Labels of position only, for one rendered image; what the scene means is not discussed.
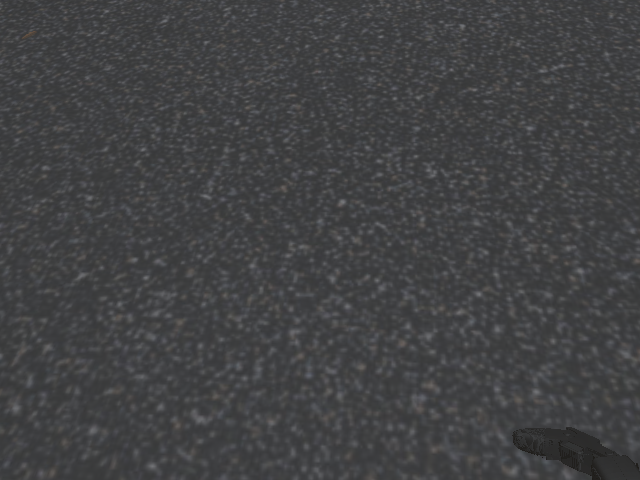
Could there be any robot right hand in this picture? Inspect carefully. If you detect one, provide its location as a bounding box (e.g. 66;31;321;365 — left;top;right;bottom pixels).
512;427;640;480

